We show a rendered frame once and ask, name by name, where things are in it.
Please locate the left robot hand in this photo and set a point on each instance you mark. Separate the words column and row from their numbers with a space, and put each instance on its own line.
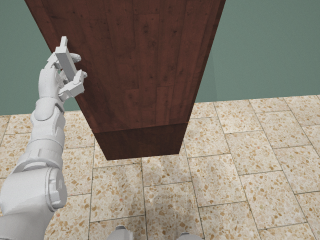
column 51, row 84

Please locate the robot right shin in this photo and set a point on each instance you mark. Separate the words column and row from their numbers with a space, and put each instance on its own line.
column 184, row 233

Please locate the cupboard door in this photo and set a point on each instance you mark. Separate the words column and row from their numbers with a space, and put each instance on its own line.
column 143, row 58

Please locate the robot left forearm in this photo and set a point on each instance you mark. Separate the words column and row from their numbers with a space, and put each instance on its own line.
column 46, row 143

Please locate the robot shin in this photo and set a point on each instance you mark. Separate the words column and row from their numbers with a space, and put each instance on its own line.
column 120, row 227
column 184, row 233

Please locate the left robot upper arm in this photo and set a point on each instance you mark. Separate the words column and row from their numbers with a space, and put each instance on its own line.
column 29, row 201

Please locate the robot left shin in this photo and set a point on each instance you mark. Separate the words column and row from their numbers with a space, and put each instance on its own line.
column 120, row 227

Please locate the handle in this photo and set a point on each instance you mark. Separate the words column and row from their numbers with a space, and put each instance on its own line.
column 65, row 59

